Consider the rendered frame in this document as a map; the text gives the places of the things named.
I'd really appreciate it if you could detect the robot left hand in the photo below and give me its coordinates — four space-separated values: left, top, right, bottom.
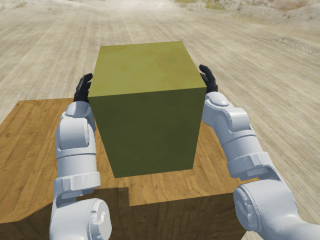
73 73 93 104

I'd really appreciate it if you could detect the left robot forearm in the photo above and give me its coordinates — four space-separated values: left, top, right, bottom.
49 101 101 240

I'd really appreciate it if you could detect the pedestal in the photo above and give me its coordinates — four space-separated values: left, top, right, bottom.
0 98 260 240

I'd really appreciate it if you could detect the robot right hand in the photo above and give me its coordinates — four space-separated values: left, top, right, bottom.
199 64 218 94

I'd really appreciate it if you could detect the right robot forearm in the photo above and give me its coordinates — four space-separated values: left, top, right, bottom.
201 91 299 215

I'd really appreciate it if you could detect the robot left upper arm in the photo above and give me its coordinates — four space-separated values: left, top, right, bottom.
50 198 112 240

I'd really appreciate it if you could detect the robot right upper arm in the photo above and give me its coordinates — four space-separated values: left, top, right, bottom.
233 177 320 240

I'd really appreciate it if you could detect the carton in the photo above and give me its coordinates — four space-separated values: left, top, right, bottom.
87 41 207 178

